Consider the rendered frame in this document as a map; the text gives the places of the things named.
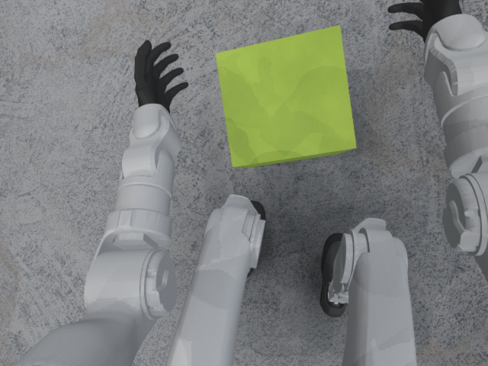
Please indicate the carton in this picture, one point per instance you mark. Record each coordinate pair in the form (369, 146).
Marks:
(287, 99)

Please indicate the right robot forearm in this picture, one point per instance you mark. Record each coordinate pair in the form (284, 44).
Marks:
(456, 67)

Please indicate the left robot forearm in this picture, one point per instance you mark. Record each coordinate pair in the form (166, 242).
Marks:
(141, 214)

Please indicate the right robot upper arm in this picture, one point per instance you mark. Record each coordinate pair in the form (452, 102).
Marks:
(465, 216)

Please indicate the left robot shin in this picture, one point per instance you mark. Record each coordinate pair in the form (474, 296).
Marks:
(233, 199)

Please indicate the left robot hand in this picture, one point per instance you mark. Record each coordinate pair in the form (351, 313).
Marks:
(150, 89)

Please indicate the left robot thigh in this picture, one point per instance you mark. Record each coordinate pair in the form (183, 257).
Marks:
(207, 327)

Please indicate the right robot hand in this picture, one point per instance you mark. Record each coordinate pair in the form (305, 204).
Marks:
(429, 11)

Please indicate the left robot upper arm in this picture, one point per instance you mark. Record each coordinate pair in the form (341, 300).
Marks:
(126, 292)

